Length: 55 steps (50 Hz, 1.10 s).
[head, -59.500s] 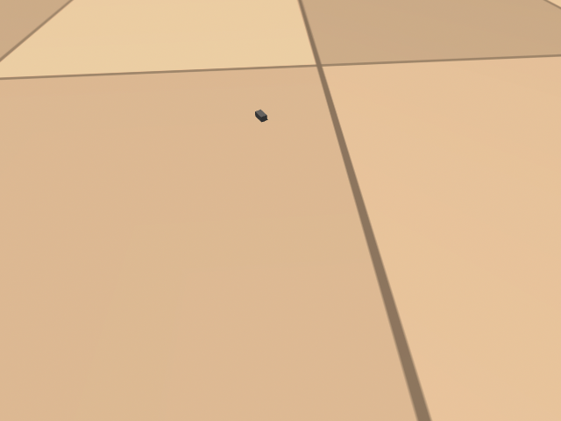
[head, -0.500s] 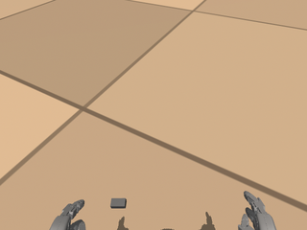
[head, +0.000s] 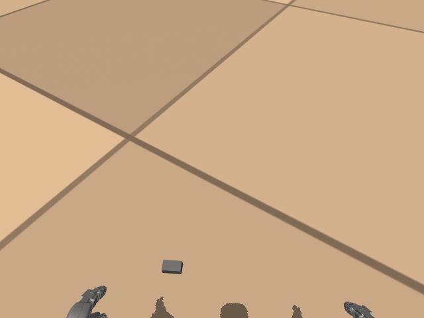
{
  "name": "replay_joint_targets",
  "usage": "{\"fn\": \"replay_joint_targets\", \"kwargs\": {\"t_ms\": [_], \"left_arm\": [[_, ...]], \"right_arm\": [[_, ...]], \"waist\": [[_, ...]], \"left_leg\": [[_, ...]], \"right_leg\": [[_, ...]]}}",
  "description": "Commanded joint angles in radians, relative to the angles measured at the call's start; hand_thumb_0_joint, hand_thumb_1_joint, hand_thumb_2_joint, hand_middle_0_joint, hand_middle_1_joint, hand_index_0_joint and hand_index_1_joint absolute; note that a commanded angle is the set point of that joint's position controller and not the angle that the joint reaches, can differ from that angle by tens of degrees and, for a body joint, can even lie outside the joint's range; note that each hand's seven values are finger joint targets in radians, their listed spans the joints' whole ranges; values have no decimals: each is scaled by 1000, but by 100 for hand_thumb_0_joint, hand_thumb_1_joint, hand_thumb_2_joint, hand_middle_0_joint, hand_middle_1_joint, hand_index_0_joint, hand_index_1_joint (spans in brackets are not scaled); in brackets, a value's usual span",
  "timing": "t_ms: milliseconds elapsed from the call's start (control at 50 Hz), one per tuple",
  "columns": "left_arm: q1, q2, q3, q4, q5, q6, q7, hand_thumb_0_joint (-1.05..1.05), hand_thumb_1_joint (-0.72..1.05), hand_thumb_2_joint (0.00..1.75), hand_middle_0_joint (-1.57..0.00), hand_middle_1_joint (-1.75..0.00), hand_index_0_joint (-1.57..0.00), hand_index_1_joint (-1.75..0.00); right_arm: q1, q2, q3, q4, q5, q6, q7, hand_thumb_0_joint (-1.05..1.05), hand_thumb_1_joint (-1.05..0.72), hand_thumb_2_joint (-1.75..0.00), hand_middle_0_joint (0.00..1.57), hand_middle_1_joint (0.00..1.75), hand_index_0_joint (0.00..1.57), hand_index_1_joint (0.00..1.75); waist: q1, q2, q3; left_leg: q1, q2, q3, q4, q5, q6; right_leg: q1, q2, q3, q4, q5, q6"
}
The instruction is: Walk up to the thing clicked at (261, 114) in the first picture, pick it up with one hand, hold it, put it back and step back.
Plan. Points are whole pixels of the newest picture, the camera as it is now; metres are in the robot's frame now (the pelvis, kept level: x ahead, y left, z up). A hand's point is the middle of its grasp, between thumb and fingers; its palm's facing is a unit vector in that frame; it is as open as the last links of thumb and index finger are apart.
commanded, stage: stand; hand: left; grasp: from above
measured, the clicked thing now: (172, 266) +0.45 +0.23 -0.72
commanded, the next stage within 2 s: none
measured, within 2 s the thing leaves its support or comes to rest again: neither
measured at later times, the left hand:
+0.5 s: hand out of the picture +0.03 +0.24 -0.13, palm faces +0.05 -0.94 -0.33, open 7.4 cm
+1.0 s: hand out of the picture +0.04 +0.24 -0.12, palm faces +0.03 -0.94 -0.34, open 7.4 cm
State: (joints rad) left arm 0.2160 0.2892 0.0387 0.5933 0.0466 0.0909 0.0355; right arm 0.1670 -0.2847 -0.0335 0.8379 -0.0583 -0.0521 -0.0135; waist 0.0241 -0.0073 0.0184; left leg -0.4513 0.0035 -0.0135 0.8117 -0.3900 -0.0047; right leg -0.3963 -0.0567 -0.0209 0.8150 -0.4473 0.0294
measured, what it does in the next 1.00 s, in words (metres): stands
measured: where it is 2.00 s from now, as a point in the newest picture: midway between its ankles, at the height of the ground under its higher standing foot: outside the picture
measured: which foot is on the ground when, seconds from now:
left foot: down 0.00-1.00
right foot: down 0.00-1.00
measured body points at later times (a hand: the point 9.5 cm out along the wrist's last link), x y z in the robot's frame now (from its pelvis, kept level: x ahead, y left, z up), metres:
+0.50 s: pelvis +0.00 +0.01 +0.04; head -0.01 +0.00 +0.49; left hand +0.03 +0.29 -0.10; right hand +0.07 -0.27 -0.11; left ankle +0.02 +0.13 -0.70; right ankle -0.01 -0.14 -0.70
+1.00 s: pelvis +0.00 -0.01 +0.04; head +0.00 -0.01 +0.49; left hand +0.04 +0.29 -0.10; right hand +0.05 -0.29 -0.10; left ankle +0.02 +0.13 -0.70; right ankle -0.01 -0.14 -0.70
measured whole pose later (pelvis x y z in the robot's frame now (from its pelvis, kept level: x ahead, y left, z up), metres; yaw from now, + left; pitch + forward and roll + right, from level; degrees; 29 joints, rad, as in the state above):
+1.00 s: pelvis +0.00 -0.01 +0.04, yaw +1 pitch -4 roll +0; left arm 0.15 0.31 0.04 1.15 0.02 0.00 0.02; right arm 0.15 -0.31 -0.02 1.15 -0.03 0.00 -0.01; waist 0.00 0.02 0.06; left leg -0.14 0.02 -0.03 0.38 -0.17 -0.02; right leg -0.07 -0.03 -0.05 0.35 -0.21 0.02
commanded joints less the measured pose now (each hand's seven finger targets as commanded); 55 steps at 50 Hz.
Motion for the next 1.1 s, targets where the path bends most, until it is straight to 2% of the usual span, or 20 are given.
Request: {"fn": "replay_joint_targets", "kwargs": {"t_ms": [0, 40, 60, 100, 140, 180, 260, 300, 320, 400, 460, 560, 760, 960, 1040, 1080], "left_arm": [[-38, 131, 57, 49, 2, -79, 14, 0, 90, 90, -20, -30, -20, -30], [-39, 140, 59, 112, 1, -89, 12, 0, 90, 90, -20, -30, -20, -30], [-41, 133, 55, 137, -2, -91, 11, 0, 90, 90, -20, -30, -20, -30], [-29, 142, 54, 196, -4, -96, 11, 0, 90, 90, -20, -30, -20, -30], [-42, 149, 53, 238, -10, -98, 12, 0, 90, 90, -20, -30, -20, -30], [-34, 151, 49, 284, -14, -98, 13, 0, 90, 90, -20, -30, -20, -30], [-37, 164, 44, 363, -15, -96, 12, 0, 90, 90, -20, -30, -20, -30], [-35, 173, 41, 392, -14, -99, 12, 0, 90, 90, -20, -30, -20, -30], [-30, 170, 38, 406, -15, -100, 11, 0, 90, 90, -20, -30, -20, -30], [-48, 178, 35, 447, -13, -98, 9, 0, 90, 90, -20, -30, -20, -30], [-43, 177, 32, 470, -11, -98, 5, 0, 90, 90, -20, -30, -20, -30], [-72, 193, 32, 482, -13, -103, 4, 0, 90, 90, -20, -30, -20, -30], [-81, 209, 30, 504, -20, -104, -2, 0, 90, 90, -20, -30, -20, -30], [-98, 213, 28, 507, -25, -112, -5, 0, 90, 90, -20, -30, -20, -30], [-115, 221, 30, 504, -23, -112, -6, 0, 90, 90, -20, -30, -20, -30], [-122, 218, 29, 502, -27, -113, -6, 0, 90, 90, -20, -30, -20, -30]], "right_arm": [[-38, -154, -55, -41, 5, -14, -5, 0, -90, -90, 20, 30, 20, 30], [-40, -154, -56, -15, 7, -7, -8, 0, -90, -90, 20, 30, 20, 30], [-35, -158, -54, 0, 8, -4, -11, 0, -90, -90, 20, 30, 20, 30], [-39, -164, -55, 31, 12, 3, -14, 0, -90, -90, 20, 30, 20, 30], [-18, -166, -50, 60, 14, 8, -19, 0, -90, -90, 20, 30, 20, 30], [-23, -173, -48, 88, 19, 10, -21, 0, -90, -90, 20, 30, 20, 30], [-31, -179, -45, 135, 27, 19, -26, 0, -90, -90, 20, 30, 20, 30], [-28, -177, -42, 152, 31, 20, -26, 0, -90, -90, 20, 30, 20, 30], [-31, -182, -42, 163, 34, 21, -25, 0, -90, -90, 20, 30, 20, 30], [-40, -182, -38, 187, 33, 31, -22, 0, -90, -90, 20, 30, 20, 30], [-50, -186, -37, 201, 33, 34, -19, 0, -90, -90, 20, 30, 20, 30], [-47, -184, -33, 218, 34, 35, -16, 0, -90, -90, 20, 30, 20, 30], [-52, -202, -25, 241, 34, 33, -11, 0, -90, -90, 20, 30, 20, 30], [-66, -214, -17, 248, 38, 29, -9, 0, -90, -90, 20, 30, 20, 30], [-59, -216, -15, 254, 39, 33, -9, 0, -90, -90, 20, 30, 20, 30], [-61, -218, -14, 253, 38, 31, -10, 0, -90, -90, 20, 30, 20, 30]], "waist": [[9, 34, -95], [8, 10, -86], [4, 34, -66], [4, 33, -54], [-6, 36, -49], [-2, 48, -53], [-3, 30, -16], [-6, 19, -12], [-5, 19, -10], [-10, 24, 39], [-6, 30, 59], [-14, 11, 46], [-12, 26, 43], [-15, 12, 16], [-21, 0, 19], [-21, 13, 6]], "left_leg": [[135, 56, -105, -220, 232, 78], [165, 61, -104, -239, 265, 76], [175, 66, -111, -267, 277, 73], [191, 63, -104, -294, 247, 64], [212, 73, -108, -332, 304, 63], [242, 82, -113, -362, 352, 55], [267, 88, -115, -422, 295, 45], [295, 86, -105, -426, 348, 43], [313, 85, -102, -427, 345, 40], [285, 84, -109, -482, 209, 34], [277, 87, -117, -505, 155, 32], [288, 86, -109, -511, 191, 25], [268, 94, -110, -524, 171, 24], [314, 100, -97, -505, 281, 25], [306, 102, -96, -506, 260, 24], [308, 107, -93, -502, 294, 26]], "right_leg": [[78, -22, 53, -202, 213, -49], [103, -26, 50, -232, 232, -51], [106, -22, 45, -241, 254, -48], [137, -32, 52, -294, 246, -51], [181, -37, 54, -314, 296, -48], [217, -39, 47, -339, 314, -45], [249, -45, 44, -404, 281, -40], [257, -55, 50, -432, 316, -39], [254, -53, 48, -446, 316, -35], [252, -49, 45, -484, 244, -32], [247, -46, 41, -496, 217, -32], [261, -59, 56, -522, 222, -33], [282, -61, 57, -535, 219, -35], [281, -68, 62, -546, 281, -36], [280, -67, 63, -556, 253, -35], [301, -74, 69, -553, 295, -39]]}}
